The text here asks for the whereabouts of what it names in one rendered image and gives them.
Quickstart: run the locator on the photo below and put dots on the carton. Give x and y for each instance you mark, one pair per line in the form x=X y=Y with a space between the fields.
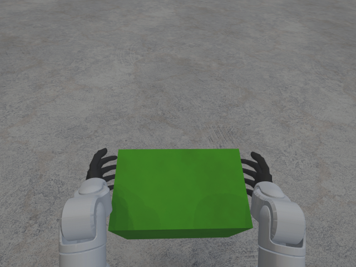
x=179 y=193

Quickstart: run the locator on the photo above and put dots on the robot left forearm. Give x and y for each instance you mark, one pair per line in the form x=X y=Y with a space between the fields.
x=82 y=226

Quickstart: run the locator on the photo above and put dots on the robot left hand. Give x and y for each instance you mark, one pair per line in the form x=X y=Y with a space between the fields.
x=97 y=162

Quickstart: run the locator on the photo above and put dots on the robot right hand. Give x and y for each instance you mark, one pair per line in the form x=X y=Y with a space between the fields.
x=262 y=171

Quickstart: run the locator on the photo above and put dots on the robot right forearm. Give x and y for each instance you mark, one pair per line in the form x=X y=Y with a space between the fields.
x=282 y=227

